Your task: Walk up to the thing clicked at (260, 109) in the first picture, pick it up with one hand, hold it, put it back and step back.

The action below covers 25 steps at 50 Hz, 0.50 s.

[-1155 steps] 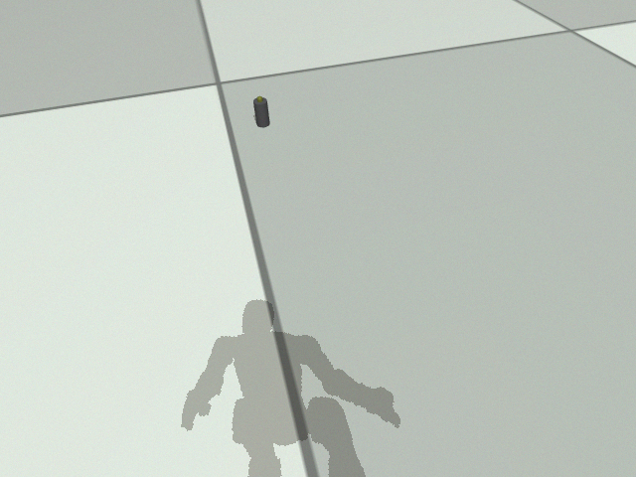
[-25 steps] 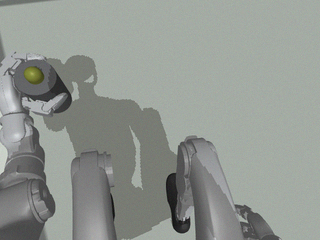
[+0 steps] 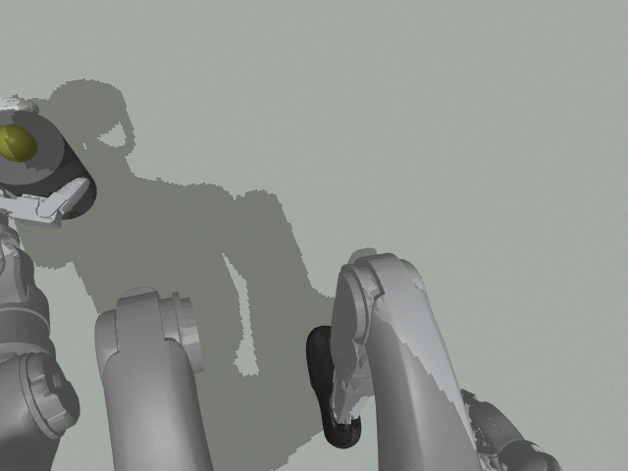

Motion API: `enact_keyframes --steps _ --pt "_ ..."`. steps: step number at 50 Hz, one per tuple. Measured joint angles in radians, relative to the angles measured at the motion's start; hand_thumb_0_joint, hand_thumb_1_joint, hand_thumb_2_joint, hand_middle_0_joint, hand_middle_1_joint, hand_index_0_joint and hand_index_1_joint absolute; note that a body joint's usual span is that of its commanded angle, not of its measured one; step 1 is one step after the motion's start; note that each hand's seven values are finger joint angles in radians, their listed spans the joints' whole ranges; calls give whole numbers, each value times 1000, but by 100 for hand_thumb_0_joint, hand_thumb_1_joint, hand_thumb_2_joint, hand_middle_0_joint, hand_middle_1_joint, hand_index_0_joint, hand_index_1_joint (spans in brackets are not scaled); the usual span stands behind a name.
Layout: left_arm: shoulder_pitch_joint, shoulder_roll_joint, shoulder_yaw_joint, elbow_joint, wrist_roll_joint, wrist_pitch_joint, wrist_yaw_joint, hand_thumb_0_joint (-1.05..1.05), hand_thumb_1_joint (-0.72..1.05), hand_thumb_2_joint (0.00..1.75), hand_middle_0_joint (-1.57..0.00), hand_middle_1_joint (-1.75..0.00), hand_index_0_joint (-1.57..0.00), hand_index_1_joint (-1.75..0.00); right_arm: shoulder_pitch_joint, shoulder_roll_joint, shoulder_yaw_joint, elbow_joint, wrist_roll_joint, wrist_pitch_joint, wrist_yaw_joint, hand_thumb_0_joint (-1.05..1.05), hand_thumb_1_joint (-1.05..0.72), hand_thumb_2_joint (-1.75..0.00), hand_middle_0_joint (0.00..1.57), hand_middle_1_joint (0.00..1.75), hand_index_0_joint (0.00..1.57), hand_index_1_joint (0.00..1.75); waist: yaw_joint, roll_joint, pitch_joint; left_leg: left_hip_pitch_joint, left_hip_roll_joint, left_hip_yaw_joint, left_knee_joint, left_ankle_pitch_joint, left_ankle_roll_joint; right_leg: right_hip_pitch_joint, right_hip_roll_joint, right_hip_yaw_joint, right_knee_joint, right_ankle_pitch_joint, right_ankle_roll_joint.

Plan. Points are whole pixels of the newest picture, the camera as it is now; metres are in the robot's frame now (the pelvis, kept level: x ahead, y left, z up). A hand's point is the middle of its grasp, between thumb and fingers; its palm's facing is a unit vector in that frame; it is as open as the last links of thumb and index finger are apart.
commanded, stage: crouch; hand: left
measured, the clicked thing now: (40, 168) +0.47 +0.26 -0.10
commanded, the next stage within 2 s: lower in 0.18 s
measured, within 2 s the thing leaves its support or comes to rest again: rests again in 1.96 s
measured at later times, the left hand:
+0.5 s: hand (55, 179) +0.47 +0.25 -0.13, palm faces +0.25 -0.97 +0.00, open 10.5 cm
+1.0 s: hand (71, 189) +0.48 +0.25 -0.18, palm faces +0.27 -0.96 -0.01, open 10.5 cm
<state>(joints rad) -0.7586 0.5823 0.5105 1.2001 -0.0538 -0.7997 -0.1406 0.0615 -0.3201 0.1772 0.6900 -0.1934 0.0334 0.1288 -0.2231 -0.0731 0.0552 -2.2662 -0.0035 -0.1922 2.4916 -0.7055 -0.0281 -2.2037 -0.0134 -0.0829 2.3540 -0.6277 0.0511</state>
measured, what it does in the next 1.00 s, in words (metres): stands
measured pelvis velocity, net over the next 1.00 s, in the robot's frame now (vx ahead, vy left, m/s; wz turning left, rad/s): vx -0.01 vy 0.01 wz -0.09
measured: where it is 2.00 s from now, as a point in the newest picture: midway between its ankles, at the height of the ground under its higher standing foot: (263, 434)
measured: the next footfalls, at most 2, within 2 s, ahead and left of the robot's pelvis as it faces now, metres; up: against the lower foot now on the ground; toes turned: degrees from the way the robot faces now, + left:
none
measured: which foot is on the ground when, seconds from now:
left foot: down 0.00-1.00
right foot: down 0.00-1.00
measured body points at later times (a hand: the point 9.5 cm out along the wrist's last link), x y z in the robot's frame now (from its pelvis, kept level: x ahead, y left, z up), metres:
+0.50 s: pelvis +0.00 +0.01 -0.01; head +0.24 +0.12 +0.35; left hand +0.45 +0.31 -0.13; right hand +0.10 -0.27 -0.09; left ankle +0.08 +0.13 -0.28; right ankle +0.12 -0.13 -0.28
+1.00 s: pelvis -0.01 +0.01 -0.02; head +0.25 +0.15 +0.32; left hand +0.46 +0.30 -0.18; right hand +0.10 -0.26 -0.08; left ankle +0.08 +0.13 -0.28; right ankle +0.12 -0.13 -0.28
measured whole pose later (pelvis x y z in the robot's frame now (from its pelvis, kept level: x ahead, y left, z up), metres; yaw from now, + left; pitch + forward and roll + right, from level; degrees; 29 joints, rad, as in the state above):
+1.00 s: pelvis -0.01 +0.01 -0.02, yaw -5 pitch +19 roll -16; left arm -0.77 0.80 0.51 1.43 -0.04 -0.99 -0.02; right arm -0.08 -0.36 0.42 0.60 -0.32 0.06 0.15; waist -0.30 -0.20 0.25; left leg -2.24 -0.01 -0.31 2.62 -0.73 -0.02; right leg -2.13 0.02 -0.18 2.38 -0.61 0.08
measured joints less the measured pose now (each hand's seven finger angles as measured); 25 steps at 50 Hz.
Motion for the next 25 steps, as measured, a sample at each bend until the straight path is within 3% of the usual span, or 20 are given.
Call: enact_keyframes --steps 16,25 --pt "10 45 5 25 1 -30 23 -3 -46 111 -65 -101 -70 -103 -39 -15 59 -29 -29 16 14 0 -92 -90 20 30 20 30 -21 -27 54 -6 -4 -32 48 -2 4 12 8 -24 20 7 8" --pt "0 91 12 115 -4 -77 49 -3 -46 111 -65 -101 -70 -103 -67 -24 112 -51 -49 17 20 0 -92 -90 20 30 20 30 -47 -51 94 -3 -1 -54 73 -7 9 24 18 -40 25 13 16"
